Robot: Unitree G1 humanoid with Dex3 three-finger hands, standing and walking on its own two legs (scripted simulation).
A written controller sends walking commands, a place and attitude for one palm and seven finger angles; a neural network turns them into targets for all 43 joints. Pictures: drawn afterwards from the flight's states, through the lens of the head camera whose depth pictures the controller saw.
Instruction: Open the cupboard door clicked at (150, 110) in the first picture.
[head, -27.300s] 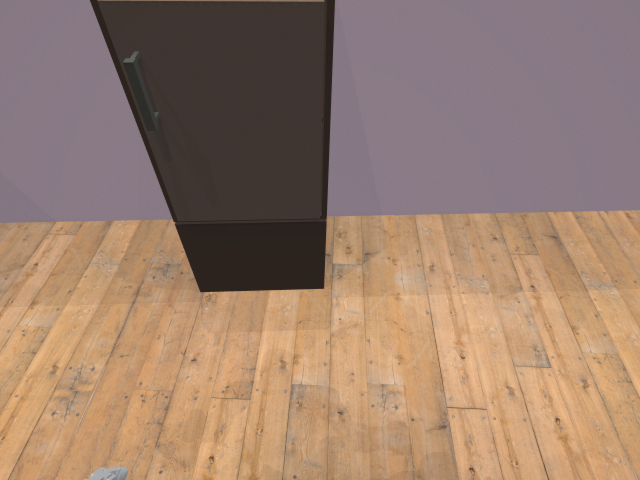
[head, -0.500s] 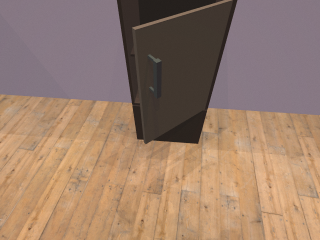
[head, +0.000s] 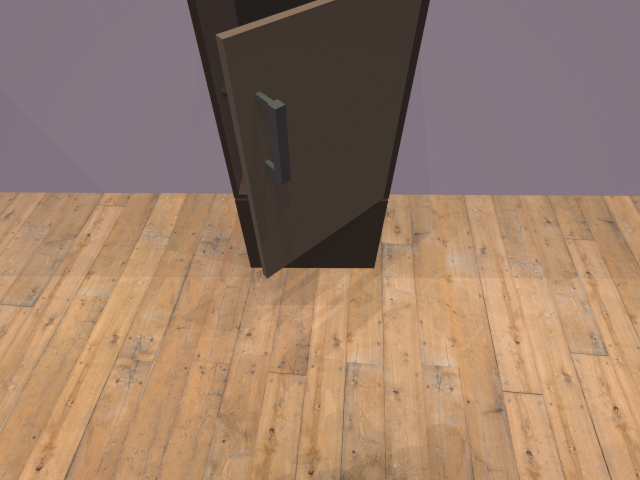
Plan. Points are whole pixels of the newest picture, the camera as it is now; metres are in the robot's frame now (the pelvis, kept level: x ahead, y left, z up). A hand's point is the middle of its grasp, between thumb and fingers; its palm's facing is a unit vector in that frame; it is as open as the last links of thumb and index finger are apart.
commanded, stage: walk to a spot facing it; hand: left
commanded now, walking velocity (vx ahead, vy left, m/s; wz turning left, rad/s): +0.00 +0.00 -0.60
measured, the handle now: (272, 139) +0.61 +0.12 +0.06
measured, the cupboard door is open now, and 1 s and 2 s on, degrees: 41 41 41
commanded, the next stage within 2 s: none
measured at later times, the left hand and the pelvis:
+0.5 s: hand out of the picture +0.08 +0.17 -0.16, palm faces -0.19 -0.95 -0.26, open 7.4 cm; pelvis +0.00 -0.02 +0.01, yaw -16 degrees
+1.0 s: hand (260, 415) +0.23 +0.11 -0.17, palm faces -0.56 -0.78 -0.28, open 7.4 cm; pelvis +0.01 -0.01 -0.01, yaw -34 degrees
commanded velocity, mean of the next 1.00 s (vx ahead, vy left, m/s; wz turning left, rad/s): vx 0.00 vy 0.00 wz -0.60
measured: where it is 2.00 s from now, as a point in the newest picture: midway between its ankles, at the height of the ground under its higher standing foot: outside the picture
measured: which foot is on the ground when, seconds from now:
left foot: down 0.00-0.16, up 0.18-0.62, down 0.64-0.96, up 0.98-1.00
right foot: down 0.00-0.64, up 0.66-0.94, down 0.96-1.00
